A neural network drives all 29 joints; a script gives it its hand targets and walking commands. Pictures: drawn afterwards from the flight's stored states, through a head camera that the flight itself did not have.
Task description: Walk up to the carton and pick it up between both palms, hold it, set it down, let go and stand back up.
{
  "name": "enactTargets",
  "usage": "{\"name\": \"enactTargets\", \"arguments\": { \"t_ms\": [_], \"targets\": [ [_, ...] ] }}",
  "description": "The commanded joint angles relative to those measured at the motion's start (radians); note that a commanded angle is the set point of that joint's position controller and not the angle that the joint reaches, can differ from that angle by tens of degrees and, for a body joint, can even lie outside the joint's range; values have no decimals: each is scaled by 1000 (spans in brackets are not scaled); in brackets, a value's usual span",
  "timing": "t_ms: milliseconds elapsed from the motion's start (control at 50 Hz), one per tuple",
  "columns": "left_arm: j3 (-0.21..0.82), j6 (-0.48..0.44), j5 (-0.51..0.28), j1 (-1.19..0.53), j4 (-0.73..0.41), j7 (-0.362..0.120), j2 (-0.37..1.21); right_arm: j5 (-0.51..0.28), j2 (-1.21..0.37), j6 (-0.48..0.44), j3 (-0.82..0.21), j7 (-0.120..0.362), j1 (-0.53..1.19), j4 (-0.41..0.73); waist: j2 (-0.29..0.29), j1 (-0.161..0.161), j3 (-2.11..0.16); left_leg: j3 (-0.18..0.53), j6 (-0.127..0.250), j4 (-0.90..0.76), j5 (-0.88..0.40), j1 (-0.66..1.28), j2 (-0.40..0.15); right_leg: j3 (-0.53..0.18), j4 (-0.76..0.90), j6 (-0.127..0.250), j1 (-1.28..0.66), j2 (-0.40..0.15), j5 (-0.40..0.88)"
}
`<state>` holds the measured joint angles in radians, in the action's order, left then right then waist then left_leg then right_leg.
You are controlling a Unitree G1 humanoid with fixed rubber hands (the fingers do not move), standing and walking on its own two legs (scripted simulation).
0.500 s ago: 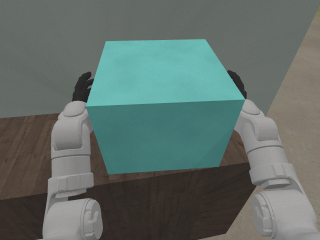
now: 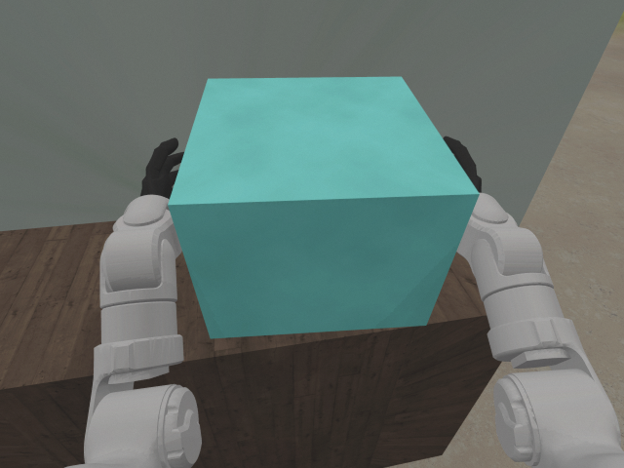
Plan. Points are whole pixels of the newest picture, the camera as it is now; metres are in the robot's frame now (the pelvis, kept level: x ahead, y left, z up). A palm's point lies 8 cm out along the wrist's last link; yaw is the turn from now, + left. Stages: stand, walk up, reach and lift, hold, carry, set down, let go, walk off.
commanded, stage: hold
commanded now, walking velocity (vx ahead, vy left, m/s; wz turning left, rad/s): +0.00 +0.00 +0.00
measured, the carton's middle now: (313, 197) +0.40 +0.00 +0.20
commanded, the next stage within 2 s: set down in 1.64 s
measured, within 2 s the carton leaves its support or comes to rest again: neither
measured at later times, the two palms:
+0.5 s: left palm (158, 204) +0.36 +0.19 +0.22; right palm (460, 197) +0.36 -0.18 +0.22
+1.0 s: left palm (159, 207) +0.35 +0.19 +0.22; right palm (462, 197) +0.36 -0.18 +0.22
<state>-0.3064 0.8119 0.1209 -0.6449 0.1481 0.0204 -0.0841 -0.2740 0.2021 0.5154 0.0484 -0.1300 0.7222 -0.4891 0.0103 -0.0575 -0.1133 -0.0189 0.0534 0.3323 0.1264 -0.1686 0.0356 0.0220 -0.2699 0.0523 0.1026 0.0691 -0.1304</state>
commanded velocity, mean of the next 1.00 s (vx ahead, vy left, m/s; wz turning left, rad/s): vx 0.00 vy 0.00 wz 0.00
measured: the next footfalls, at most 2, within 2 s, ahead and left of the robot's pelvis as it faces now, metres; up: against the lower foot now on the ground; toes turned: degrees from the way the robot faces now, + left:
none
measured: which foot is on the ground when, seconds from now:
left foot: down 0.00-1.00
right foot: down 0.00-1.00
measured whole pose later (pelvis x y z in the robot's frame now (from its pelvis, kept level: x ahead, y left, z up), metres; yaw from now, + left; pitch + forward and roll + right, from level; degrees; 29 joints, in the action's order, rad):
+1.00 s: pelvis +0.00 +0.00 +0.00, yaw -1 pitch -2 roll -1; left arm -0.30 0.85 0.14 -0.62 0.11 0.03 -0.06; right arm -0.30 0.22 0.53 0.03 -0.12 0.72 -0.49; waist 0.02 -0.05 -0.12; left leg -0.03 0.06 0.33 0.13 -0.16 0.03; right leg 0.00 -0.25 0.05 0.09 0.07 -0.12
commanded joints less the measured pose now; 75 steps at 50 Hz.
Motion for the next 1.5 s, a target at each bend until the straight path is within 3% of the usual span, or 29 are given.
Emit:
{"name": "enactTargets", "arguments": {
  "t_ms": [0,140,260,580,1480],
  "targets": [
    [506,-71,-158,-747,-224,-171,499,-147,-589,-49,-367,135,849,405,-7,-1,-478,62,-27,-19,-185,202,-35,-61,19,-73,-112,-48,272],
    [550,-68,-173,-814,-251,-159,527,-144,-589,-45,-333,153,855,389,-63,-12,-453,64,-44,-25,-138,208,-44,-54,31,-53,-44,-44,171],
    [543,-59,-162,-796,-209,-154,543,-123,-567,-46,-310,169,859,331,-70,-4,-419,66,-47,-41,-96,202,-61,-52,39,-39,-24,-43,99],
    [543,-61,-175,-780,-249,-145,539,-156,-561,-54,-337,170,864,389,-40,-1,-476,67,-47,-12,-204,241,-57,-52,33,-44,-47,-31,190],
    [538,-58,-167,-782,-238,-154,535,-149,-569,-43,-332,165,860,374,-43,-2,-457,66,-44,-23,-162,214,-52,-59,34,-46,-57,-38,180]
  ]
}}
